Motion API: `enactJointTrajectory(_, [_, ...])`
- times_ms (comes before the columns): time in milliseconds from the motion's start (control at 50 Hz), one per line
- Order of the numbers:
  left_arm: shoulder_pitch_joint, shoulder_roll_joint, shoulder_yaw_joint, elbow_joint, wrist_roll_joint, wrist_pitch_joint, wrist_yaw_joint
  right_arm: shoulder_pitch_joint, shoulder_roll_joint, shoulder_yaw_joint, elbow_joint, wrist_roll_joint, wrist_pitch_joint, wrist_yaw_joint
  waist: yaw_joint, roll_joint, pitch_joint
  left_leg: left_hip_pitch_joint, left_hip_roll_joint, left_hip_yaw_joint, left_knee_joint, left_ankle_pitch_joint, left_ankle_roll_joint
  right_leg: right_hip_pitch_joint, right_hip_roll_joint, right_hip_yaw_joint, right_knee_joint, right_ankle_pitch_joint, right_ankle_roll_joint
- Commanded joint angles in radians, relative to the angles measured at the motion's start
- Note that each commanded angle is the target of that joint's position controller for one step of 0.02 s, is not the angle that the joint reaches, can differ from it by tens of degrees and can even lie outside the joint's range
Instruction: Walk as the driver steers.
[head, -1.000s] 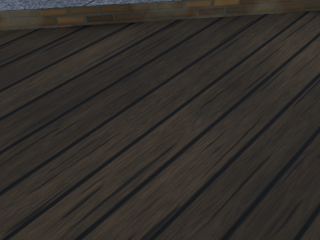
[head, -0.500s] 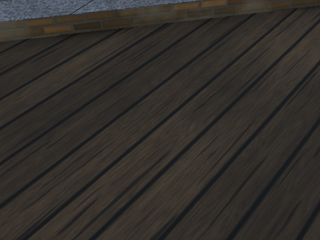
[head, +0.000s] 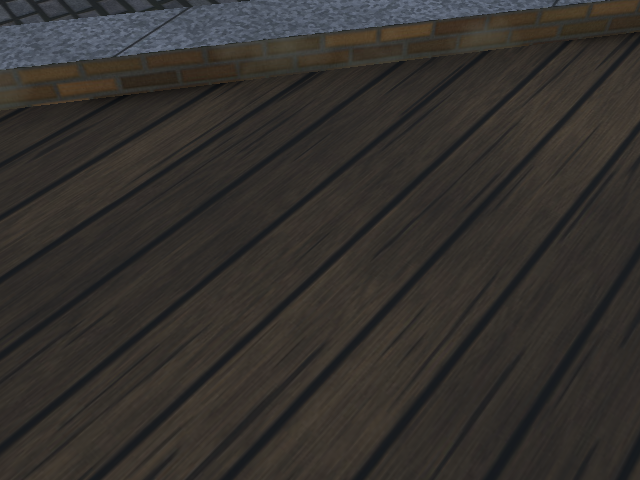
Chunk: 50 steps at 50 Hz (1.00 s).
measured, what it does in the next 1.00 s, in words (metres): goes down: right foot, then left foot 0.17 m lower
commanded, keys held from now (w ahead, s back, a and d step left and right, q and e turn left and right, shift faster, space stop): w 1.00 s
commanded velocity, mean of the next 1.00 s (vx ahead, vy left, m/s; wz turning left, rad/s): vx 0.47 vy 0.00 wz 0.00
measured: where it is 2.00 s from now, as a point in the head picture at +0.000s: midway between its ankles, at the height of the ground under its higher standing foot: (317, 287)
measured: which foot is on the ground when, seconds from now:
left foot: down 0.00-0.28, up 0.30-0.64, down 0.66-1.00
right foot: up 0.00-0.26, down 0.28-0.66, up 0.68-1.00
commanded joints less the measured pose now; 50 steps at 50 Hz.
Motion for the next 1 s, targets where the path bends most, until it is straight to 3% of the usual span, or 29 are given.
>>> enactJointTrajectory(20, [-0.071, 0.020, -0.002, -0.072, 0.017, -0.001, 0.000, 0.043, -0.032, 0.012, -0.035, 0.005, 0.011, -0.024, 0.009, 0.051, 0.062, 0.065, 0.284, -0.273, -0.295, 0.151, 0.191, -0.233, -0.098, 0.019, -0.079, 0.144, 0.006])
enactJointTrajectory(60, [-0.105, 0.016, -0.004, -0.086, 0.008, 0.018, -0.019, 0.101, -0.037, 0.017, -0.008, 0.005, 0.010, -0.030, -0.002, 0.048, 0.074, 0.045, 0.252, -0.213, -0.320, 0.134, 0.181, -0.224, -0.087, -0.018, -0.248, 0.248, 0.035])
enactJointTrajectory(120, [-0.144, -0.012, -0.016, -0.113, 0.004, 0.035, -0.041, 0.139, -0.081, 0.006, 0.015, -0.018, 0.015, 0.014, -0.011, 0.093, 0.059, -0.081, 0.235, -0.139, -0.285, 0.209, 0.193, -0.097, -0.053, -0.097, -0.329, 0.327, 0.045])
enactJointTrajectory(140, [-0.052, -0.018, -0.020, -0.096, 0.022, 0.026, -0.050, 0.138, -0.057, 0.013, 0.009, -0.060, 0.013, 0.014, 0.023, 0.093, 0.049, -0.182, 0.235, -0.117, -0.215, 0.246, 0.180, 0.003, -0.057, -0.079, -0.172, 0.462, 0.032])
enactJointTrajectory(200, [-0.025, 0.059, 0.008, -0.127, 0.023, 0.008, -0.039, 0.081, -0.083, 0.009, -0.016, -0.041, 0.004, 0.006, 0.054, 0.074, 0.055, -0.157, 0.260, -0.132, -0.092, 0.309, 0.171, -0.005, -0.042, -0.090, -0.182, 0.358, 0.012])
enactJointTrajectory(240, [0.136, 0.093, 0.033, -0.101, 0.013, -0.010, -0.024, 0.016, -0.122, 0.001, -0.039, -0.027, 0.007, 0.005, 0.143, 0.071, 0.009, -0.226, 0.212, -0.084, 0.139, 0.427, 0.146, 0.241, 0.025, -0.176, -0.256, 0.287, 0.003])
enactJointTrajectory(260, [0.343, 0.118, 0.054, -0.026, 0.011, -0.025, -0.017, -0.023, -0.168, -0.018, -0.060, -0.023, 0.010, 0.020, 0.228, 0.007, -0.025, -0.363, 0.143, -0.043, 0.411, 0.457, 0.134, 0.465, 0.084, -0.232, -0.311, 0.258, -0.001])
enactJointTrajectory(280, [0.567, 0.116, 0.061, 0.039, 0.021, -0.035, 0.000, -0.072, -0.152, -0.022, -0.086, -0.033, 0.010, 0.042, 0.341, -0.120, -0.093, -0.513, 0.005, -0.016, 0.891, 0.163, 0.100, 0.626, 0.042, -0.148, -0.443, 0.207, -0.072])
enactJointTrajectory(300, [0.563, 0.136, 0.019, 0.022, 0.022, -0.044, -0.015, 0.080, 0.060, 0.020, -0.090, -0.054, 0.004, 0.070, 0.193, -0.220, -0.247, -0.662, -0.126, -0.148, 1.194, -0.381, 0.072, 0.717, -0.209, 0.338, -0.558, 0.568, -0.322])
enactJointTrajectory(320, [0.483, 0.122, 0.007, 0.000, 0.029, -0.070, -0.038, -0.056, 0.045, 0.016, -0.195, 0.004, 0.001, 0.068, 0.185, -0.127, -0.031, -0.842, -0.120, -0.297, 1.175, -0.328, 0.089, 0.506, -0.336, 0.607, -0.727, 0.520, -0.382])
enactJointTrajectory(340, [0.284, 0.098, 0.000, -0.015, -0.009, -0.088, -0.054, -0.135, -0.028, -0.002, -0.233, 0.005, 0.015, 0.048, 0.107, -0.102, 0.128, -0.963, -0.003, -0.313, 1.145, -0.212, 0.072, 0.312, -0.415, 0.657, -0.746, 0.207, -0.372])
enactJointTrajectory(360, [0.210, 0.034, -0.020, -0.018, -0.027, -0.070, -0.047, -0.118, -0.089, -0.017, -0.205, -0.015, 0.035, 0.023, 0.078, 0.051, 0.089, -0.952, 0.065, -0.288, 1.118, -0.125, 0.051, 0.211, -0.372, 0.593, -0.709, 0.000, -0.340])
enactJointTrajectory(400, [0.028, -0.085, -0.071, -0.059, 0.018, -0.045, -0.021, 0.006, 0.021, 0.044, -0.165, -0.080, 0.072, 0.015, -0.022, 0.063, 0.087, -0.776, 0.163, -0.305, 0.856, 0.149, 0.035, -0.090, -0.274, 0.377, -0.664, 0.054, -0.256])
enactJointTrajectory(420, [0.019, -0.055, -0.069, -0.061, 0.016, -0.046, -0.004, 0.031, 0.047, 0.050, -0.162, -0.086, 0.081, 0.021, -0.034, 0.006, 0.051, -0.626, 0.138, -0.217, 0.814, 0.196, 0.021, -0.227, -0.202, 0.267, -0.643, 0.062, -0.237])
enactJointTrajectory(440, [0.013, -0.102, -0.087, -0.073, 0.025, -0.070, 0.032, 0.015, 0.033, 0.057, -0.165, -0.091, 0.068, 0.039, -0.004, 0.024, 0.000, -0.531, 0.148, -0.195, 0.617, 0.542, 0.007, -0.250, -0.082, 0.096, -0.586, 0.096, -0.164])
enactJointTrajectory(480, [0.124, -0.009, -0.078, -0.034, 0.023, -0.089, 0.048, -0.044, 0.007, 0.047, -0.169, -0.031, 0.068, 0.047, 0.036, -0.004, 0.002, -0.210, 0.104, -0.049, 0.380, 0.860, -0.042, -0.451, 0.005, -0.065, -0.510, -0.078, -0.087])
enactJointTrajectory(500, [0.148, 0.157, -0.013, 0.010, -0.175, -0.062, 0.079, -0.200, -0.055, 0.013, -0.229, 0.155, 0.077, 0.029, 0.031, 0.009, 0.011, -0.197, 0.033, -0.060, 0.313, 0.724, -0.061, -0.417, -0.054, 0.050, -0.549, 0.051, -0.111])
enactJointTrajectory(520, [0.199, 0.176, -0.013, 0.023, -0.177, -0.042, 0.089, -0.275, -0.054, 0.025, -0.266, 0.175, 0.082, 0.026, 0.061, 0.015, 0.032, -0.251, 0.042, -0.083, 0.266, 0.619, -0.064, -0.326, -0.088, 0.090, -0.499, 0.056, -0.111])
enactJointTrajectory(600, [0.312, 0.072, -0.007, 0.077, -0.121, 0.016, 0.077, -0.351, -0.022, 0.031, -0.262, 0.114, 0.075, 0.065, 0.155, -0.025, 0.039, -0.419, 0.107, -0.117, -0.052, 0.706, -0.024, 0.091, -0.113, 0.131, -0.246, 0.063, -0.082])
enactJointTrajectory(660, [0.278, 0.033, -0.004, 0.078, -0.096, 0.037, 0.051, 0.039, -0.081, -0.022, -0.114, 0.096, 0.079, 0.059, -0.024, 0.052, -0.061, 0.058, 0.114, -0.072, -0.099, 0.634, 0.062, -0.080, -0.046, 0.080, 0.203, 0.252, -0.058])
enactJointTrajectory(680, [0.257, -0.008, -0.003, 0.085, -0.097, 0.010, 0.026, 0.251, -0.098, -0.031, -0.047, 0.073, 0.087, 0.049, -0.112, 0.179, -0.160, 0.382, 0.212, -0.151, 0.096, 0.919, 0.126, -0.365, 0.081, -0.001, 0.649, -0.184, -0.017])
enactJointTrajectory(700, [0.374, 0.000, -0.018, 0.050, -0.134, -0.015, 0.015, 0.252, -0.147, -0.034, -0.047, 0.071, 0.085, 0.040, -0.054, 0.281, -0.304, 0.608, 0.363, -0.351, 0.303, 0.903, 0.210, -0.611, 0.068, 0.101, 0.848, -0.335, -0.005])
enactJointTrajectory(720, [0.329, 0.051, -0.016, 0.009, -0.140, -0.037, 0.014, 0.250, -0.198, -0.056, -0.046, 0.102, 0.102, 0.033, -0.066, 0.286, -0.360, 0.599, 0.435, -0.529, 0.193, 0.584, 0.297, -0.737, 0.043, 0.121, 0.888, -0.281, 0.018])
enactJointTrajectory(740, [0.190, 0.050, -0.019, -0.058, -0.178, -0.055, 0.026, 0.206, -0.230, -0.072, -0.033, 0.091, 0.098, 0.006, -0.064, 0.268, -0.338, 0.563, 0.526, -0.717, 0.005, -0.036, 0.354, -0.907, 0.002, 0.116, 0.823, -0.077, 0.028])
enactJointTrajectory(760, [0.069, 0.114, 0.001, -0.078, -0.159, -0.046, 0.056, 0.044, -0.134, -0.039, -0.086, 0.075, 0.084, -0.005, -0.016, 0.003, -0.235, 0.362, 0.494, -0.739, -0.129, -0.213, 0.291, -0.869, -0.056, 0.071, 0.609, 0.125, 0.033])
enactJointTrajectory(800, [0.045, 0.066, 0.001, -0.065, -0.103, 0.000, 0.068, -0.122, -0.078, -0.006, -0.086, 0.063, 0.056, 0.001, 0.105, -0.054, -0.018, -0.123, 0.421, -0.613, -0.152, 0.050, 0.252, -0.662, -0.113, 0.074, 0.403, 0.227, 0.090])
enactJointTrajectory(840, [0.083, 0.025, 0.003, -0.060, -0.080, 0.014, 0.066, -0.140, -0.078, -0.005, -0.080, 0.050, 0.055, 0.002, 0.131, 0.045, 0.015, -0.367, 0.264, -0.367, -0.178, 0.148, 0.200, -0.427, -0.130, 0.046, 0.143, 0.290, 0.126])
enactJointTrajectory(880, [0.004, 0.031, 0.005, -0.090, -0.069, 0.004, 0.058, -0.086, -0.110, -0.016, -0.068, 0.062, 0.051, -0.015, 0.100, 0.080, -0.011, -0.389, 0.210, -0.255, -0.182, 0.293, 0.182, -0.314, -0.127, 0.017, -0.101, 0.459, 0.129])
enactJointTrajectory(1000, [-0.262, 0.025, -0.011, -0.161, -0.103, 0.003, 0.021, 0.075, -0.139, -0.041, -0.013, 0.108, 0.077, -0.030, -0.025, 0.062, -0.019, -0.085, 0.254, -0.249, -0.177, 0.209, 0.146, -0.289, -0.061, -0.028, -0.526, 0.520, 0.088])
